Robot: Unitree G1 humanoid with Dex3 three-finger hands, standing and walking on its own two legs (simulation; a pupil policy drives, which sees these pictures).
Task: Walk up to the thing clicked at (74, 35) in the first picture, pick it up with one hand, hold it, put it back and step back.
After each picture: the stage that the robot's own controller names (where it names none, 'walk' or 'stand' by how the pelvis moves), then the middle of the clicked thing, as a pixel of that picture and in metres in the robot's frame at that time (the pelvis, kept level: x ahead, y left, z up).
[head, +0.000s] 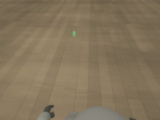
stand; (74, 33) +2.05 +0.50 -0.72
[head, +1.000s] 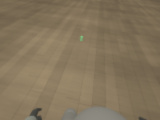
walk; (81, 38) +1.95 +0.21 -0.70
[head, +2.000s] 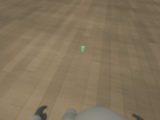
walk; (82, 48) +1.39 +0.14 -0.71
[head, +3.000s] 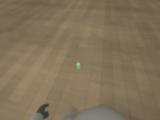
walk; (78, 65) +0.91 +0.18 -0.71
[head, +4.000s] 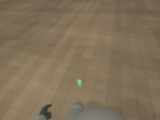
walk; (79, 83) +0.58 +0.20 -0.70
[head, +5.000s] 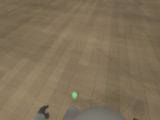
stand; (74, 95) +0.37 +0.17 -0.70
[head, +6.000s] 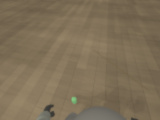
stand; (74, 100) +0.33 +0.19 -0.72
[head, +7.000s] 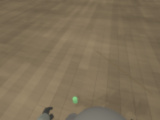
stand; (75, 100) +0.34 +0.18 -0.73
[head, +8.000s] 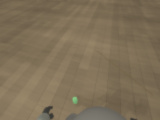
stand; (75, 100) +0.33 +0.18 -0.73
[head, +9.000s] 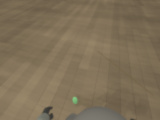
go down; (75, 100) +0.33 +0.18 -0.73
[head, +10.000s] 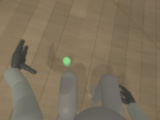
go down; (66, 61) +0.43 +0.19 -0.35
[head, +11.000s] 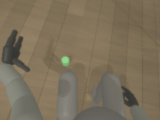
approach; (65, 61) +0.43 +0.20 -0.31
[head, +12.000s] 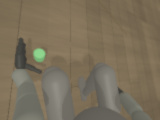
close in; (39, 55) +0.42 +0.24 -0.22
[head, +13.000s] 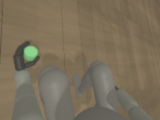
close; (30, 54) +0.41 +0.25 -0.22
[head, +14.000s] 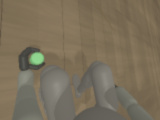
lift; (36, 59) +0.38 +0.22 -0.23
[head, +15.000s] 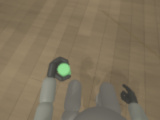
lift; (64, 71) +0.32 +0.18 -0.01
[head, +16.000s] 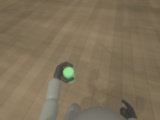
hold; (69, 75) +0.31 +0.16 +0.01
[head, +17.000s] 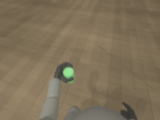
hold; (69, 75) +0.31 +0.16 +0.01
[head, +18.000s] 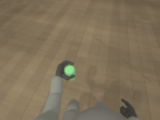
crouch; (70, 73) +0.34 +0.15 -0.02
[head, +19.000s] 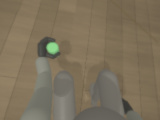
lower; (53, 50) +0.46 +0.22 -0.09
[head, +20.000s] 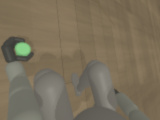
lower; (23, 51) +0.43 +0.26 -0.23
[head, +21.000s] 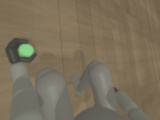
lower; (26, 52) +0.42 +0.26 -0.23
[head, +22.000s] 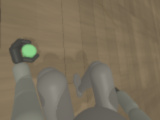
lower; (29, 52) +0.42 +0.25 -0.22
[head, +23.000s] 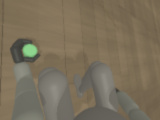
lower; (30, 52) +0.42 +0.25 -0.22
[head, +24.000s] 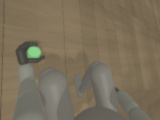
open; (33, 54) +0.41 +0.24 -0.23
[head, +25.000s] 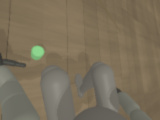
stand; (37, 53) +0.41 +0.23 -0.23
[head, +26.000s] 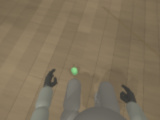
walk; (74, 71) +0.41 +0.16 -0.47
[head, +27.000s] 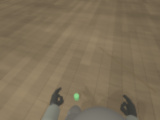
stand; (76, 96) +0.36 +0.14 -0.66
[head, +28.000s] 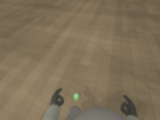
stand; (76, 97) +0.35 +0.15 -0.67
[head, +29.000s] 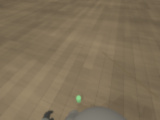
stand; (78, 99) +0.37 +0.14 -0.72
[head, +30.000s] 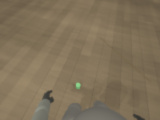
walk; (78, 86) +0.41 +0.10 -0.70
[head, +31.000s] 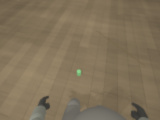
walk; (78, 72) +0.62 +0.15 -0.70
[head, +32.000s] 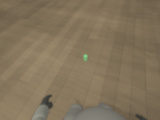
walk; (85, 57) +0.96 +0.13 -0.69
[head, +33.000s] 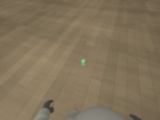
stand; (83, 62) +1.00 +0.14 -0.71
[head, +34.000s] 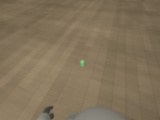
stand; (82, 63) +1.01 +0.15 -0.73
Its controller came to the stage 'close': yes
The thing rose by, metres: 0.72
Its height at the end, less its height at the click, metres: +0.00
